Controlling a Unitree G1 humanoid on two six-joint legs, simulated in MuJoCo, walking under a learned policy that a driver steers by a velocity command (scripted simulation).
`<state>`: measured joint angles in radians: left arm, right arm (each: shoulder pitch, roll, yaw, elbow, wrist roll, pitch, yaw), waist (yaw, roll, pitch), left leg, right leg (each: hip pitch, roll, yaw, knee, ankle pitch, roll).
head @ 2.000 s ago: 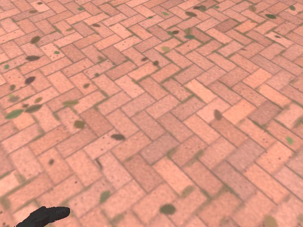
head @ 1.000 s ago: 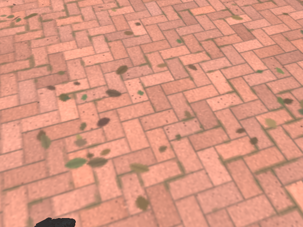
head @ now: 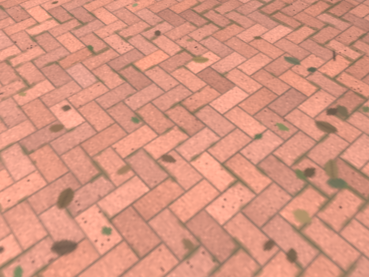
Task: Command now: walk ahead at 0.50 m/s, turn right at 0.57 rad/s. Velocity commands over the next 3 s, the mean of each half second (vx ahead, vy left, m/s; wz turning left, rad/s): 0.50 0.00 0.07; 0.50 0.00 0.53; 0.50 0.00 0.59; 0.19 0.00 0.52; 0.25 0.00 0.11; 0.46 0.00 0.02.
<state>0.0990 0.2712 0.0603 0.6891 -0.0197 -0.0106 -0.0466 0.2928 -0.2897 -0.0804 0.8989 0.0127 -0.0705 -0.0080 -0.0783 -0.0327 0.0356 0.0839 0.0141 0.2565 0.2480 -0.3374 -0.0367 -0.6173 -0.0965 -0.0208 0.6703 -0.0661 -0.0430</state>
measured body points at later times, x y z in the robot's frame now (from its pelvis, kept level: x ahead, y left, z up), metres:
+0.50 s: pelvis +0.27 -0.03 +0.01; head +0.29 -0.03 +0.46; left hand +0.30 +0.24 -0.12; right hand +0.44 -0.27 -0.11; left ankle +0.45 +0.13 -0.68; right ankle +0.16 -0.12 -0.73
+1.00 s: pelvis +0.56 +0.04 +0.01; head +0.59 +0.07 +0.46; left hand +0.68 +0.35 -0.07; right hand +0.72 -0.21 -0.10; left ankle +0.47 +0.10 -0.73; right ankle +0.80 -0.05 -0.69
